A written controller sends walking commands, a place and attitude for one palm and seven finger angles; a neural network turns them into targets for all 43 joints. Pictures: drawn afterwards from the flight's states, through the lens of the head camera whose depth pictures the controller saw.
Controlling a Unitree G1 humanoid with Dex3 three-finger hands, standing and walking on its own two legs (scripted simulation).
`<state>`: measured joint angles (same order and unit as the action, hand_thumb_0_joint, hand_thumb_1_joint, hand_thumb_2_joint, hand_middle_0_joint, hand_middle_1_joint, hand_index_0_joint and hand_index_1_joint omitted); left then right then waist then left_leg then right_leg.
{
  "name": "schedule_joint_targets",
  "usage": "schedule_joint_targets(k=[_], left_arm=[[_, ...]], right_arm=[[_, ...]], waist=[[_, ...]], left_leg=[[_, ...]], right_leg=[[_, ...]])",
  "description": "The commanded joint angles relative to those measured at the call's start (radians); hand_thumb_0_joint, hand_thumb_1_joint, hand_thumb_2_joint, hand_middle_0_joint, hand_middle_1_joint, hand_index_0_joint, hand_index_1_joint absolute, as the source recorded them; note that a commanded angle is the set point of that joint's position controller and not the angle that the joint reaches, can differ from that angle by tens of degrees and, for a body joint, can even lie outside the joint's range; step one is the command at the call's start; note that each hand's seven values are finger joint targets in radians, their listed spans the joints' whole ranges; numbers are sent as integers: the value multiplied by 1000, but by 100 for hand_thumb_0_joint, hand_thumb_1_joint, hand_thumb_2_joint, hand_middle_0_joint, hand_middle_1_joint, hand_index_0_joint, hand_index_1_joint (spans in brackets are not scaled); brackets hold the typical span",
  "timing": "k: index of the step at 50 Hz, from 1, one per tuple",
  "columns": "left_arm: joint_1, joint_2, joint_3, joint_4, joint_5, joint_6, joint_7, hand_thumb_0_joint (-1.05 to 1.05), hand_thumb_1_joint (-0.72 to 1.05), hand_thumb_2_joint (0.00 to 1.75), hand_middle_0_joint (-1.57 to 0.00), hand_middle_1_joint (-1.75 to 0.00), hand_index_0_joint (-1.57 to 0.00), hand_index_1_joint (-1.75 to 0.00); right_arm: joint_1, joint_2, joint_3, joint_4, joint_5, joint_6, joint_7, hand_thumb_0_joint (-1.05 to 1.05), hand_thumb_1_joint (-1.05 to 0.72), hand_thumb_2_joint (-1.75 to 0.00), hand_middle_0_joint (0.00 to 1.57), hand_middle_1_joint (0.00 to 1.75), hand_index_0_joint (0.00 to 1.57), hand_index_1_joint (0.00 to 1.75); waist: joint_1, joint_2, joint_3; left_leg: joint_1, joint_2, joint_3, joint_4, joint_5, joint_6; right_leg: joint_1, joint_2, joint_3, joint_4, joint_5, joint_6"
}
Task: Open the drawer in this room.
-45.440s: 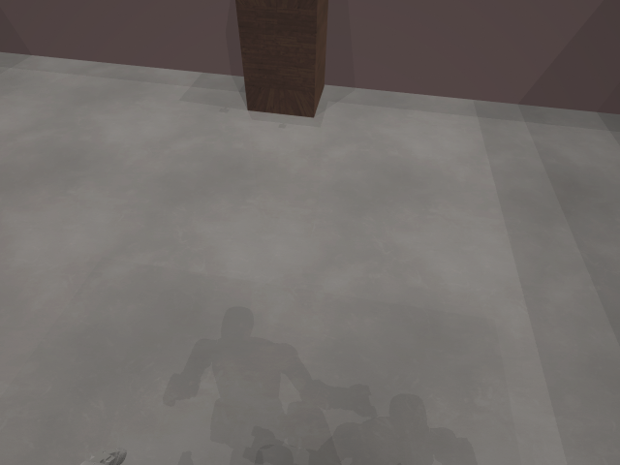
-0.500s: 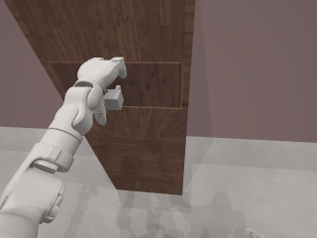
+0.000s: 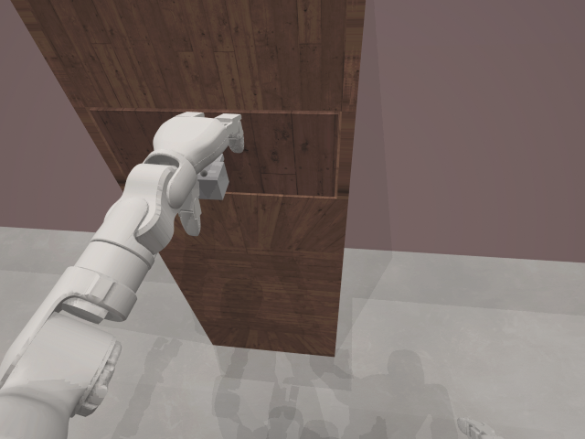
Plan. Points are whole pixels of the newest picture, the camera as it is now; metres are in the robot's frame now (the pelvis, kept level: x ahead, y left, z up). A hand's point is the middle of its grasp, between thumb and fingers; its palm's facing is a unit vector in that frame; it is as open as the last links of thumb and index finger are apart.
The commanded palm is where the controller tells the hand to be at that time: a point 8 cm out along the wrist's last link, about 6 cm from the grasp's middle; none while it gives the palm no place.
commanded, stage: re-aim the fingers above the handle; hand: left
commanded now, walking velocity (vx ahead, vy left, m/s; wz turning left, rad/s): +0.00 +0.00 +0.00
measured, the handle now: (213, 171) +0.49 +0.15 +0.10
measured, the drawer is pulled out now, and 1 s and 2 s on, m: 0.00 0.00 0.00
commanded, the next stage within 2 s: lower the fingers behind the handle in 1.00 s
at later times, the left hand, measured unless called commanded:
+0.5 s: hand (172, 163) +0.44 +0.19 +0.16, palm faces -0.06 -0.01 -1.00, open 13.6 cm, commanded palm +0.42 +0.17 +0.23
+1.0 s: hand (198, 134) +0.46 +0.14 +0.20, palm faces +0.08 -0.04 -1.00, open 13.4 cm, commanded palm +0.42 +0.17 +0.24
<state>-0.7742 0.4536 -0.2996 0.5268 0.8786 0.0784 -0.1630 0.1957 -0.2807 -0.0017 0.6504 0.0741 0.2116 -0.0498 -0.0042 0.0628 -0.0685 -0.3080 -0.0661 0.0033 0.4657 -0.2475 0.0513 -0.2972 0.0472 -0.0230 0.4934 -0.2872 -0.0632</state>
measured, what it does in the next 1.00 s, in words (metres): stands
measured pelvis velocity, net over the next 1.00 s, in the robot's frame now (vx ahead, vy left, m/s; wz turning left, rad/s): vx -0.01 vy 0.00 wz -0.05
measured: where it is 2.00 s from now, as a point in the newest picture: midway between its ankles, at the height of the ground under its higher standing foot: outside the picture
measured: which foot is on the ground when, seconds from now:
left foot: down 0.00-1.00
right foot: down 0.00-1.00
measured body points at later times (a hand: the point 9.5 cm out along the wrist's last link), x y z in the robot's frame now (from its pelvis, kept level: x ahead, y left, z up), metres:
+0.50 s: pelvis -0.01 -0.01 +0.00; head +0.00 -0.04 +0.45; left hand +0.44 +0.19 +0.22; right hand +0.11 -0.27 -0.12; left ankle -0.01 +0.09 -0.74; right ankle -0.03 -0.08 -0.74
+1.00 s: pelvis -0.01 +0.00 +0.00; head +0.00 -0.04 +0.45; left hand +0.45 +0.14 +0.25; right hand +0.12 -0.23 -0.13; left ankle -0.01 +0.09 -0.74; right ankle -0.03 -0.08 -0.74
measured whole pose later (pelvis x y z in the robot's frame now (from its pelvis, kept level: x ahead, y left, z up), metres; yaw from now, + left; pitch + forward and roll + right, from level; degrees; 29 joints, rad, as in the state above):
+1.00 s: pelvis -0.01 +0.00 +0.00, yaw -3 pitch +5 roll +1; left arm -0.89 0.43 -0.20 0.70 0.94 0.16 -0.06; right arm 0.15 -0.24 0.07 0.69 0.08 0.25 -0.04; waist -0.02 0.08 -0.10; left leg -0.29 -0.05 0.05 0.42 -0.22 0.05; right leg -0.30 0.06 0.02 0.46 -0.25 -0.06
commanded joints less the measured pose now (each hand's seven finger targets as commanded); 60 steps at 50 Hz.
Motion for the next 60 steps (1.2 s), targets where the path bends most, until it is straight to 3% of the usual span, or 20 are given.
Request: schedule_joint_targets(k=[1,3,6,8,10,13,16,20,28,30,32,36,38,39,43,45,48,51,56,60], left_arm=[[-645,216,193,-320,-16,-86,123,0,-50,30,-30,-120,-30,-120],[-600,321,304,-200,-18,-63,174,0,-50,30,-30,-120,-30,-120],[-559,324,329,-41,2,13,233,0,-50,30,-30,-120,-30,-120],[-503,351,336,41,33,75,243,0,-50,30,-30,-120,-30,-120],[-482,308,270,102,69,130,209,0,-50,30,-30,-120,-30,-120],[-422,396,328,102,84,148,178,0,-50,30,-30,-120,-30,-120],[-430,336,256,117,79,162,140,0,-50,30,-30,-120,-30,-120],[-415,382,276,106,83,129,85,0,-50,30,-30,-120,-30,-120],[-609,113,43,-427,-17,-124,15,0,-50,30,-30,-120,-30,-120],[-604,126,70,-454,-50,-153,45,0,-50,30,-30,-120,-30,-120],[-594,180,138,-372,-70,-151,86,0,-50,30,-30,-120,-30,-120],[-580,231,228,-127,-56,-69,194,0,-50,30,-30,-120,-30,-120],[-541,356,335,-6,-22,-3,243,0,-50,30,-30,-120,-30,-120],[-549,330,297,20,-4,31,250,0,-50,30,-30,-120,-30,-120],[-498,358,289,170,80,144,210,0,-50,30,-30,-120,-30,-120],[-428,334,260,171,88,158,145,0,-50,30,-30,-120,-30,-120],[-367,354,277,127,77,142,97,0,-50,30,-30,-120,-30,-120],[-368,283,214,78,67,111,48,0,-50,30,-30,-120,-30,-120],[-516,202,150,-355,17,-64,24,0,-50,30,-30,-120,-30,-120],[-528,175,144,-383,-21,-143,81,0,-50,30,-30,-120,-30,-120]], right_arm=[[-61,-87,-42,-110,-13,-61,3,0,-90,-90,20,30,20,30],[-65,-95,-28,-86,-17,-58,4,0,-90,-90,20,30,20,30],[-98,-85,-7,-61,-10,-52,8,0,-90,-90,20,30,20,30],[-124,-95,-3,-58,-9,-39,10,0,-90,-90,20,30,20,30],[-127,-100,5,-61,-6,-24,9,0,-90,-90,20,30,20,30],[-157,-106,13,-81,-7,1,-2,0,-90,-90,20,30,20,30],[-158,-102,18,-96,2,4,-16,0,-90,-90,20,30,20,30],[-152,-111,15,-120,4,1,-37,0,-90,-90,20,30,20,30],[-81,-89,-43,-164,-5,-78,-36,0,-90,-90,20,30,20,30],[-53,-88,-53,-134,-7,-96,-33,0,-90,-90,20,30,20,30],[-38,-93,-46,-99,-2,-98,-29,0,-90,-90,20,30,20,30],[-58,-100,-24,-47,7,-86,-2,0,-90,-90,20,30,20,30],[-84,-114,-12,-33,2,-73,3,0,-90,-90,20,30,20,30],[-106,-105,-2,-42,1,-69,3,0,-90,-90,20,30,20,30],[-131,-115,5,-55,-6,-32,5,0,-90,-90,20,30,20,30],[-133,-114,11,-81,0,-9,2,0,-90,-90,20,30,20,30],[-145,-117,11,-112,-1,4,-6,0,-90,-90,20,30,20,30],[-131,-118,7,-138,5,-2,-14,0,-90,-90,20,30,20,30],[-110,-97,-35,-183,-6,-48,-19,0,-90,-90,20,30,20,30],[-56,-86,-46,-131,-9,-72,-18,0,-90,-90,20,30,20,30]], waist=[[-10,-6,-440],[22,-60,-403],[41,-148,-309],[59,-161,-322],[43,-167,-291],[70,-193,-315],[42,-198,-250],[29,-176,-243],[-64,30,-386],[-63,74,-388],[-51,23,-343],[-7,-81,-256],[32,-134,-264],[36,-141,-276],[46,-165,-336],[41,-188,-302],[50,-199,-289],[17,-213,-226],[-16,-37,-380],[-37,26,-343]], left_leg=[[250,30,-29,25,426,-9],[165,28,-11,6,386,-14],[55,35,7,-33,317,-19],[27,39,21,-46,313,-24],[7,43,25,-53,300,-22],[-8,44,34,-64,283,-19],[-9,48,40,-73,212,-13],[-12,45,41,-67,175,-3],[244,27,-1,4,300,26],[293,27,-18,17,328,16],[256,26,-21,7,308,3],[131,30,-10,-32,242,-17],[59,36,0,-54,225,-23],[33,34,7,-57,228,-23],[-5,45,22,-65,273,-25],[-12,46,31,-66,268,-17],[-6,47,34,-70,247,-12],[6,48,30,-65,206,0],[205,38,2,-14,322,22],[256,34,-22,7,342,3]], right_leg=[[96,-35,58,-26,391,12],[150,-39,58,-37,391,13],[179,-46,58,-47,359,21],[232,-56,73,-55,362,24],[218,-60,70,-58,367,31],[287,-72,90,-61,362,35],[237,-72,89,-85,289,44],[239,-78,105,-89,270,46],[120,-59,100,-77,365,24],[61,-44,87,-74,345,19],[48,-39,69,-83,322,19],[54,-34,42,-80,244,16],[128,-44,56,-88,220,17],[160,-50,65,-84,242,22],[264,-67,78,-70,337,30],[259,-70,75,-67,364,38],[266,-74,80,-70,341,39],[201,-69,76,-84,310,42],[164,-56,86,-63,391,24],[45,-33,63,-68,321,16]])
